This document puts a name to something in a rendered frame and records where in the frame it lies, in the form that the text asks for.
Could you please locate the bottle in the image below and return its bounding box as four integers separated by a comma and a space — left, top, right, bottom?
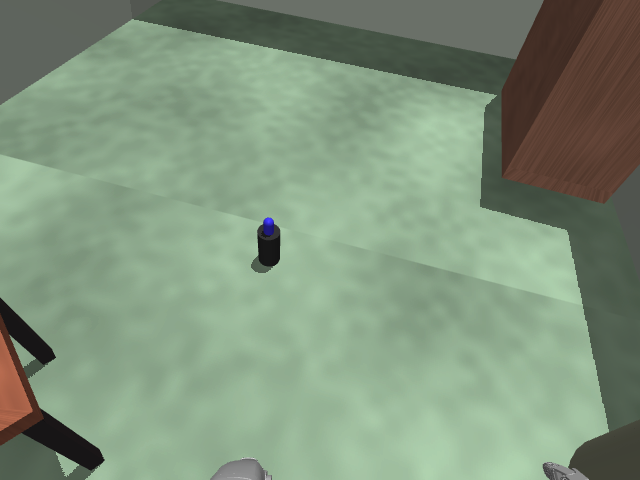
257, 218, 280, 267

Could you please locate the right robot hand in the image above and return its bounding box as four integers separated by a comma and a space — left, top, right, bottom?
543, 462, 589, 480

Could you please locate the chair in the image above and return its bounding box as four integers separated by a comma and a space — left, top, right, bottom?
0, 298, 105, 471

